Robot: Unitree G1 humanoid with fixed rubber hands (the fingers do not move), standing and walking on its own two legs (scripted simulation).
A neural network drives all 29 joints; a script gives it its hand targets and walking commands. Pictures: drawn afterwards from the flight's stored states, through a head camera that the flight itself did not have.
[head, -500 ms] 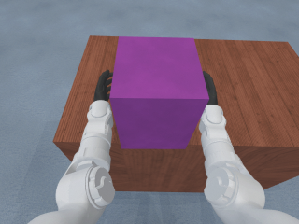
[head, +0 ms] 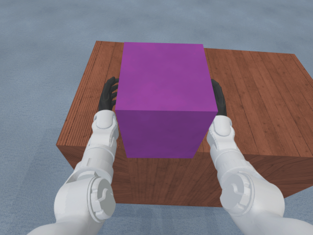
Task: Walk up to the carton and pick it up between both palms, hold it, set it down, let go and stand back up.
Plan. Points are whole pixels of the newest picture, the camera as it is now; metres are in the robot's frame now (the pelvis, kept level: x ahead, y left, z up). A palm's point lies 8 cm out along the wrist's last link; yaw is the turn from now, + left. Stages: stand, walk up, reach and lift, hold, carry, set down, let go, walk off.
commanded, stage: reach and lift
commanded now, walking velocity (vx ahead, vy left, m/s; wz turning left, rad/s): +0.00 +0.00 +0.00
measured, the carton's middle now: (161, 105) +0.45 -0.02 +0.07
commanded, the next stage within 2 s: none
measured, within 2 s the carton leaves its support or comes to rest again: neither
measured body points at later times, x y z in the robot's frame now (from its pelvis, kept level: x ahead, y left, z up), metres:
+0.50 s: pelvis -0.03 +0.00 +0.00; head -0.02 +0.03 +0.45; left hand +0.41 +0.14 +0.11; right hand +0.40 -0.15 +0.13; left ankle -0.01 +0.11 -0.75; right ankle -0.01 -0.09 -0.75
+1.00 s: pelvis -0.03 +0.01 +0.00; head -0.06 +0.04 +0.45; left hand +0.40 +0.14 +0.15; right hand +0.39 -0.15 +0.17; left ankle -0.01 +0.11 -0.75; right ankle -0.01 -0.09 -0.75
